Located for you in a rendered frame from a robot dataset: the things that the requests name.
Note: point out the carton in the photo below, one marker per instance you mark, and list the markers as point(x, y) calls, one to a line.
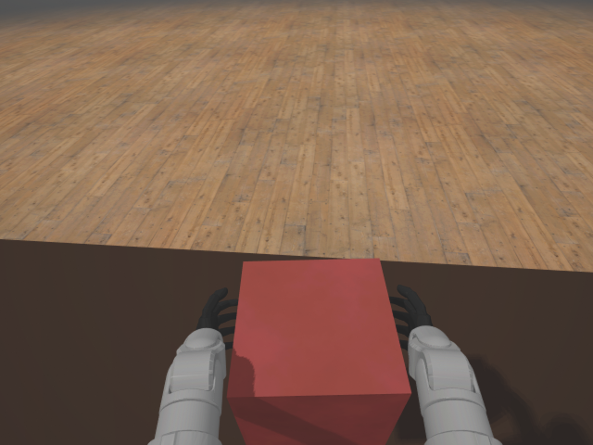
point(316, 357)

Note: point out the robot right hand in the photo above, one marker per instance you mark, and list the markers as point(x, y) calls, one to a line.
point(415, 316)

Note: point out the robot left forearm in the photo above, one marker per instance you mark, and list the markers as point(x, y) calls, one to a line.
point(190, 408)

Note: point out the robot left hand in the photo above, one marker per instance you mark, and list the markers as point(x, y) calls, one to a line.
point(209, 318)

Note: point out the robot right forearm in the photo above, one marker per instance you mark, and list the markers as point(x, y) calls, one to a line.
point(450, 400)

